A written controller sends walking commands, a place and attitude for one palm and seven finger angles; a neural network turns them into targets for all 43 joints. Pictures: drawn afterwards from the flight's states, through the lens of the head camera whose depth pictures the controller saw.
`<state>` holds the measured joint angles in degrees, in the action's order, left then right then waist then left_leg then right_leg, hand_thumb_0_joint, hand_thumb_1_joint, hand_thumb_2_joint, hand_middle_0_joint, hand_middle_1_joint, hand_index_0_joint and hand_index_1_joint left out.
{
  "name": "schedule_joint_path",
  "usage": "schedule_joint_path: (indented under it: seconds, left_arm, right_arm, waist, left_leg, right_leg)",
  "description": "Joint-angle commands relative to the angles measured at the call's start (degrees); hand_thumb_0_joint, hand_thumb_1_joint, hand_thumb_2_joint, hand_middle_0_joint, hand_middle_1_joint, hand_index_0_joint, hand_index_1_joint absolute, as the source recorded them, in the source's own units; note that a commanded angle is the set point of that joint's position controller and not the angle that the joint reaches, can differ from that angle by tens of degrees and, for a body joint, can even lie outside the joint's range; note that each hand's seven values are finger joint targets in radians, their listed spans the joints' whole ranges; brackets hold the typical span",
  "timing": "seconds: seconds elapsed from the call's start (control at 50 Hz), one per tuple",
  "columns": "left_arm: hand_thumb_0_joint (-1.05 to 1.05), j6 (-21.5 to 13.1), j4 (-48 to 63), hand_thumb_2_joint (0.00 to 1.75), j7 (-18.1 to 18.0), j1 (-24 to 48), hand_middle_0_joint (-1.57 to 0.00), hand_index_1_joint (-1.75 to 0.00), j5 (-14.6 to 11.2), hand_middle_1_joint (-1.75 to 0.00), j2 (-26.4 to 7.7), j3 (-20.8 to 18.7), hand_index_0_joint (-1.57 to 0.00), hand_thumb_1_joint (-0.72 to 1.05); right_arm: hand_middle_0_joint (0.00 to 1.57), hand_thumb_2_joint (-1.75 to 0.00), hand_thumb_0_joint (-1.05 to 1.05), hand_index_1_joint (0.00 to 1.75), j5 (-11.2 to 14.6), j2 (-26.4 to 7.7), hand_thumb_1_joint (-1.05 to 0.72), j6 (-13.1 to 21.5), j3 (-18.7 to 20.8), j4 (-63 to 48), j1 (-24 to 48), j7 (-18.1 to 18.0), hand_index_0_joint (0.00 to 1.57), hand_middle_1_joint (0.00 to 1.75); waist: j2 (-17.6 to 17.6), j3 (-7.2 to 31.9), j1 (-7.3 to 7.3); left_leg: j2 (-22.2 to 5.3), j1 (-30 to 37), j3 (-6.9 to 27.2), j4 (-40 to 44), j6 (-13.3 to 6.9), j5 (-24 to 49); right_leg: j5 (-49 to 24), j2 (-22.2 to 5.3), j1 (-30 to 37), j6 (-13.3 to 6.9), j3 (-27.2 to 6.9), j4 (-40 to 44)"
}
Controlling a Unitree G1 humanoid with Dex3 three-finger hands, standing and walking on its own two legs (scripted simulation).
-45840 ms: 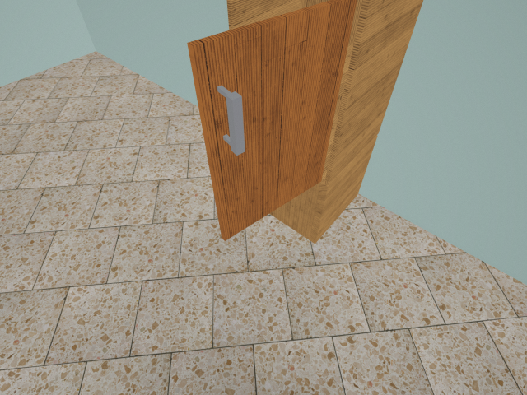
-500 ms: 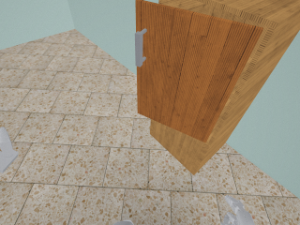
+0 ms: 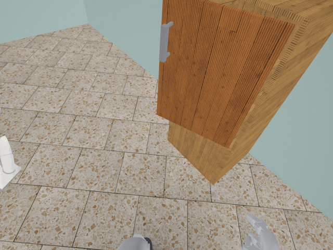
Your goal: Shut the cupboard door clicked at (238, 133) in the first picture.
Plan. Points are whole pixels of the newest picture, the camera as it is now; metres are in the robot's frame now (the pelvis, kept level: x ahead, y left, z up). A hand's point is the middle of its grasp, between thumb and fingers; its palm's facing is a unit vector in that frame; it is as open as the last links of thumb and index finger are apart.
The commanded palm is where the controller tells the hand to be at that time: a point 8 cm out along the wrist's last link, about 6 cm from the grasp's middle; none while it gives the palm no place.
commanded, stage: step back with the hand held close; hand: left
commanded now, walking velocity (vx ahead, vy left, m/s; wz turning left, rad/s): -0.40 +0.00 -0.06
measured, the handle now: (166, 42) +0.78 +0.07 +0.11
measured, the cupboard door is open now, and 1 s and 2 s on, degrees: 20 20 20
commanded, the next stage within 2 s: stop stepping back and stand still in 0.16 s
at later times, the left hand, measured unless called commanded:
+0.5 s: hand out of the picture +0.15 +0.29 +0.17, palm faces +0.34 -0.87 -0.36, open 7.4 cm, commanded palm +0.08 +0.33 +0.19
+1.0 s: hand out of the picture +0.12 +0.32 +0.18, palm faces +0.33 -0.85 -0.42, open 7.4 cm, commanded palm +0.06 +0.36 +0.19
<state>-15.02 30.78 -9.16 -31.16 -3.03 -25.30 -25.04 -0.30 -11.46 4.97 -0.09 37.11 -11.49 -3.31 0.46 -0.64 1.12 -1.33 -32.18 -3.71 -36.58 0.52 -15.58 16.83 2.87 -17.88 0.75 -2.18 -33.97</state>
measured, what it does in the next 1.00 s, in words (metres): walks backwards: right foot, then left foot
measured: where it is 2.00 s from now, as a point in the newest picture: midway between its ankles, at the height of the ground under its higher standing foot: outside the picture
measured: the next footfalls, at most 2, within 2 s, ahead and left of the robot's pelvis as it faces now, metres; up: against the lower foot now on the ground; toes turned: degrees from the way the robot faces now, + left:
right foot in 0.32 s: -0.12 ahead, -0.01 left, +0.00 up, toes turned -9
left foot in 0.44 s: +0.08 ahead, +0.10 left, +0.00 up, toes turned -3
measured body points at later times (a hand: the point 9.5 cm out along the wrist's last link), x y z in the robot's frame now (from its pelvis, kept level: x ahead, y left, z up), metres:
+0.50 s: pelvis -0.08 +0.05 +0.00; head -0.09 +0.08 +0.45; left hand +0.13 +0.33 +0.19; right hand +0.04 -0.20 -0.08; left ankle +0.04 +0.10 -0.72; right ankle -0.15 -0.10 -0.72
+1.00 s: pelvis -0.11 +0.08 +0.02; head -0.11 +0.11 +0.46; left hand +0.10 +0.37 +0.20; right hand -0.01 -0.16 -0.07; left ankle -0.04 +0.16 -0.72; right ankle -0.16 -0.01 -0.72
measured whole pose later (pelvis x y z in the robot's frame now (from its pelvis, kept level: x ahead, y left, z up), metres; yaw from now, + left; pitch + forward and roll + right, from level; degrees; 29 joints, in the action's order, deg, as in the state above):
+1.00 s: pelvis -0.11 +0.08 +0.02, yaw -7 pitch +0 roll -1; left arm -9.2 28.4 -9.3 -31.2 -2.5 -23.8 -24.5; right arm -0.7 -8.8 6.0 -2.0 37.4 -15.3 -3.7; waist 2.2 1.6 -1.5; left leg 0.3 -18.9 -2.9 -27.0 -2.5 -8.7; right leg 21.1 2.8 -10.2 -1.2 2.2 -28.3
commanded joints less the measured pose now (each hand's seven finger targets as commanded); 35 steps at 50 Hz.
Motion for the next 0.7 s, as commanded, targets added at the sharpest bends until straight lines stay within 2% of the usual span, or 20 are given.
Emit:
schedule_joint_path:
  seconds: [0.0, 0.04, 0.08, 0.1, 0.16, 0.18, 0.22, 0.26, 0.3, 0.32, 0.36, 0.42, 0.44, 0.48, 0.52, 0.56, 0.6, 0.62, 0.64, 0.68]
  left_arm:
    - [0.00, -1.91, 11.93, 0.90, -1.86, 9.06, -0.20, -0.30, 0.70, -0.30, -12.42, -5.60, -0.20, 0.90]
    - [0.00, -2.26, 12.54, 0.90, -1.62, 11.45, -0.20, -0.30, 0.79, -0.30, -12.86, -6.49, -0.20, 0.90]
    - [0.00, -3.99, 9.64, 0.90, -0.77, 6.65, -0.20, -0.30, 0.63, -0.30, -11.85, -9.54, -0.20, 0.90]
    - [0.00, -3.81, 9.71, 0.90, -0.32, 5.94, -0.20, -0.30, 0.60, -0.30, -11.84, -10.94, -0.20, 0.90]
    - [0.00, -3.58, 12.74, 0.90, 0.73, 3.39, -0.20, -0.30, -1.60, -0.30, -9.89, -8.40, -0.20, 0.90]
    - [0.00, -3.36, 13.07, 0.90, 0.74, 1.75, -0.20, -0.30, -2.01, -0.30, -9.12, -7.32, -0.20, 0.90]
    - [0.00, -2.84, 13.96, 0.90, 0.78, 1.98, -0.20, -0.30, -2.72, -0.30, -8.43, -5.77, -0.20, 0.90]
    - [0.00, -2.41, 13.38, 0.90, 0.62, 1.93, -0.20, -0.30, -2.41, -0.30, -9.22, -5.55, -0.20, 0.90]
    - [0.00, -2.03, 13.48, 0.90, -0.59, 5.48, -0.20, -0.30, -1.71, -0.30, -13.30, -7.61, -0.20, 0.90]
    - [0.00, -1.42, 12.41, 0.90, -1.23, 8.67, -0.20, -0.30, -1.34, -0.30, -13.31, -6.51, -0.20, 0.90]
    - [0.00, 1.95, 9.02, 0.90, -1.41, 7.37, -0.20, -0.30, -1.09, -0.30, -10.60, -4.80, -0.20, 0.90]
    - [0.00, 3.32, 8.03, 0.90, -1.29, 8.17, -0.20, -0.30, -0.73, -0.30, -10.51, -5.29, -0.20, 0.90]
    - [0.00, 2.67, 9.22, 0.90, -1.18, 7.72, -0.20, -0.30, -0.95, -0.30, -12.47, -6.86, -0.20, 0.90]
    - [0.00, 2.14, 12.26, 0.90, -1.09, 4.86, -0.20, -0.30, -1.05, -0.30, -11.75, -8.05, -0.20, 0.90]
    - [0.00, 2.23, 14.06, 0.90, -0.76, 0.88, -0.20, -0.30, -1.28, -0.30, -10.88, -7.47, -0.20, 0.90]
    - [0.00, 2.33, 14.72, 0.90, -0.44, -3.86, -0.20, -0.30, -1.09, -0.30, -10.23, -6.82, -0.20, 0.90]
    - [0.00, 2.63, 14.87, 0.90, -0.52, -5.13, -0.20, -0.30, -1.03, -0.30, -11.74, -8.26, -0.20, 0.90]
    - [0.00, 2.41, 14.98, 0.90, -0.82, -3.07, -0.20, -0.30, -1.18, -0.30, -12.57, -8.84, -0.20, 0.90]
    - [0.00, 2.83, 12.07, 0.90, -1.35, -2.90, -0.20, -0.30, -1.45, -0.30, -12.39, -9.46, -0.20, 0.90]
    - [0.00, 2.96, 6.70, 0.90, -2.26, 1.46, -0.20, -0.30, -0.52, -0.30, -9.41, -6.22, -0.20, 0.90]
  right_arm:
    - [0.20, -0.90, 0.00, 0.30, -0.01, -6.25, -0.90, 1.34, 2.27, -8.52, 4.36, -1.55, 0.20, 0.30]
    - [0.20, -0.90, 0.00, 0.30, 0.32, -7.77, -0.90, 1.83, 2.72, -8.81, 5.49, -2.72, 0.20, 0.30]
    - [0.20, -0.90, 0.00, 0.30, 0.70, -9.38, -0.90, 3.44, 3.58, -10.18, 6.12, -2.49, 0.20, 0.30]
    - [0.20, -0.90, 0.00, 0.30, -0.03, -9.88, -0.90, 3.51, 3.98, -10.12, 5.68, -2.31, 0.20, 0.30]
    - [0.20, -0.90, 0.00, 0.30, -0.12, -7.56, -0.90, 3.96, 3.98, -10.37, 5.36, -0.54, 0.20, 0.30]
    - [0.20, -0.90, 0.00, 0.30, 0.19, -7.55, -0.90, 4.31, 3.95, -10.21, 5.15, -0.11, 0.20, 0.30]
    - [0.20, -0.90, 0.00, 0.30, -0.17, -7.31, -0.90, 4.26, 3.44, -9.29, 4.10, 0.42, 0.20, 0.30]
    - [0.20, -0.90, 0.00, 0.30, -0.34, -6.76, -0.90, 3.63, 2.95, -8.62, 2.39, 0.33, 0.20, 0.30]
    - [0.20, -0.90, 0.00, 0.30, -0.70, -6.42, -0.90, 3.03, 2.28, -7.87, 1.97, -0.23, 0.20, 0.30]
    - [0.20, -0.90, 0.00, 0.30, -0.86, -6.52, -0.90, 3.12, 2.26, -7.25, 1.55, -0.36, 0.20, 0.30]
    - [0.20, -0.90, 0.00, 0.30, 0.07, -6.75, -0.90, 2.31, 2.54, -6.93, 1.35, -1.28, 0.20, 0.30]
    - [0.20, -0.90, 0.00, 0.30, 1.00, -8.03, -0.90, 2.30, 1.45, -8.64, 3.37, -2.65, 0.20, 0.30]
    - [0.20, -0.90, 0.00, 0.30, 1.64, -7.98, -0.90, 2.95, 1.68, -9.07, 3.62, -2.75, 0.20, 0.30]
    - [0.20, -0.90, 0.00, 0.30, 0.40, -7.82, -0.90, 3.17, 1.61, -9.78, 3.25, -2.45, 0.20, 0.30]
    - [0.20, -0.90, 0.00, 0.30, -0.27, -7.14, -0.90, 3.32, 2.09, -9.89, 2.20, -1.46, 0.20, 0.30]
    - [0.20, -0.90, 0.00, 0.30, 0.11, -6.77, -0.90, 3.02, 2.06, -10.53, 1.91, -0.74, 0.20, 0.30]
    - [0.20, -0.90, 0.00, 0.30, -0.38, -6.59, -0.90, 1.51, 2.32, -10.12, 1.16, -0.26, 0.20, 0.30]
    - [0.20, -0.90, 0.00, 0.30, -0.57, -6.94, -0.90, 1.00, 2.55, -8.92, 0.73, -0.25, 0.20, 0.30]
    - [0.20, -0.90, 0.00, 0.30, -0.33, -7.21, -0.90, 0.89, 2.80, -8.22, 0.92, -0.28, 0.20, 0.30]
    - [0.20, -0.90, 0.00, 0.30, -0.04, -7.35, -0.90, 0.15, 2.43, -7.49, 0.69, -0.74, 0.20, 0.30]
  waist:
    - [3.44, 4.12, -3.03]
    - [-5.53, 2.04, -2.35]
    - [-17.49, 5.47, -1.21]
    - [-19.79, 6.21, -0.81]
    - [-13.24, 11.01, 0.22]
    - [-15.16, 12.21, 0.06]
    - [-14.94, 12.28, -0.54]
    - [-8.76, 10.32, -1.15]
    - [3.65, 7.85, -1.52]
    - [6.15, 7.99, -1.99]
    - [6.86, 5.05, -2.88]
    - [-8.34, 0.59, -2.63]
    - [-9.73, 2.06, -2.56]
    - [-18.08, 2.76, -1.41]
    - [-17.90, 5.35, -0.81]
    - [-12.27, 7.21, -1.22]
    - [-1.67, 7.94, -1.91]
    - [3.98, 7.18, -2.00]
    - [8.25, 5.27, -1.70]
    - [6.45, -0.74, -3.10]
  left_leg:
    - [-1.53, 18.20, 5.08, -0.21, 0.17, 1.90]
    - [-5.68, 12.19, 9.62, 12.35, -1.48, 2.16]
    - [-16.65, -4.76, 20.44, 29.89, -5.97, -28.27]
    - [-19.55, -12.10, 22.72, 34.13, -6.44, -33.56]
    - [-15.47, 2.66, 13.91, 28.37, -3.27, -15.96]
    - [-14.49, 6.89, 10.81, 27.62, -2.02, -13.91]
    - [-13.54, 10.07, 9.47, 26.68, 0.11, -12.05]
    - [-9.15, 15.67, 5.13, 18.68, 2.11, -7.57]
    - [-2.60, 24.21, 0.01, -2.25, 3.58, -2.14]
    - [-1.57, 24.09, 2.49, -8.53, 3.18, -2.56]
    - [-0.91, 22.31, 5.15, -8.84, 1.61, -1.16]
    - [-5.92, 16.84, 11.80, 13.71, -1.45, 1.54]
    - [-8.74, 15.31, 17.39, 22.28, -1.32, -13.45]
    - [-10.37, 8.75, 22.47, 35.96, 3.78, -30.86]
    - [-8.81, 6.50, 16.60, 34.92, 5.73, -25.78]
    - [-3.80, 6.80, 7.73, 25.42, 3.97, -17.43]
    - [0.28, 12.52, 1.87, 5.44, 1.90, -5.57]
    - [1.00, 14.50, 2.00, -5.50, 1.53, -2.10]
    - [1.24, 12.45, 4.14, -11.91, 1.48, -2.62]
    - [-1.64, 8.39, 6.55, -11.52, 0.38, -5.73]
  right_leg:
    - [-9.48, -13.38, -14.43, -5.45, -10.63, 11.90]
    - [-3.22, -4.32, -8.71, -1.70, -4.27, 6.63]
    - [6.96, 3.43, 10.13, -0.06, 1.66, -10.57]
    - [7.92, 4.84, 16.04, -0.25, 2.87, -18.83]
    - [13.79, 3.64, 8.44, -1.90, 4.59, -14.87]
    - [14.85, 3.56, 7.45, -2.06, 5.75, -10.30]
    - [12.68, 2.24, 8.75, -2.40, 5.91, 1.69]
    - [9.97, -2.57, 4.79, -3.64, 1.74, 15.53]
    - [7.88, -16.25, -10.73, -9.24, -11.37, 24.18]
    - [5.77, -20.43, -12.90, -11.63, -12.17, 22.71]
    - [8.16, -16.48, -12.42, -10.71, -6.61, 16.56]
    - [3.09, -3.78, -4.06, -2.01, 1.91, 7.61]
    - [9.25, -1.13, -0.32, -1.36, 3.47, 6.04]
    - [14.29, 4.02, 6.37, -1.79, 5.64, -1.53]
    - [11.99, 5.07, 13.13, -2.77, 6.67, 0.66]
    - [9.00, 2.12, 16.46, -3.81, 5.46, 10.75]
    - [10.93, -9.09, 6.99, -7.34, -5.61, 19.68]
    - [17.21, -16.40, -1.17, -11.00, -13.50, 23.22]
    - [22.03, -19.21, -4.96, -13.99, -17.92, 24.85]
    - [22.61, -19.08, -7.21, -12.05, -13.69, 22.26]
